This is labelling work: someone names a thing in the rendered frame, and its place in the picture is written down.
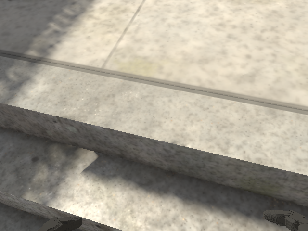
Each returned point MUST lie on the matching stairs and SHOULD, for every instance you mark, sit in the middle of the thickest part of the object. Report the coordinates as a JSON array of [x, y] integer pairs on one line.
[[55, 167]]

